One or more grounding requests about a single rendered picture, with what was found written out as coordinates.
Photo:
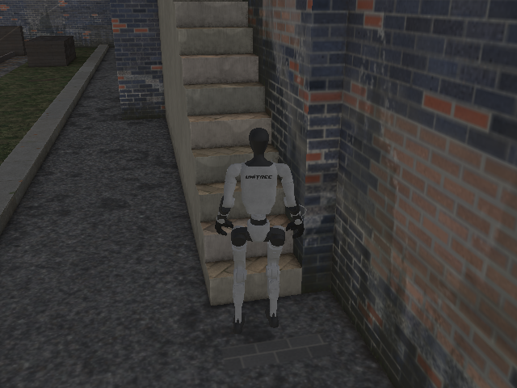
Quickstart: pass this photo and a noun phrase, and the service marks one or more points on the stairs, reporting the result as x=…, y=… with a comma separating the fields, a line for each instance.
x=213, y=99

